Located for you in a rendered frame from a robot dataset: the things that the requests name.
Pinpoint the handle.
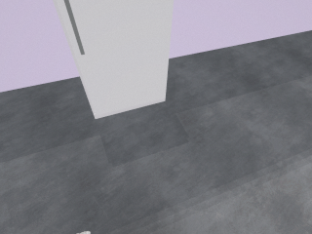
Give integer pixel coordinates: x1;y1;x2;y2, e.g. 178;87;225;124
63;0;85;55

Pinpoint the fridge door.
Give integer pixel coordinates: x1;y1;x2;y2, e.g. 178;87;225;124
57;0;174;115

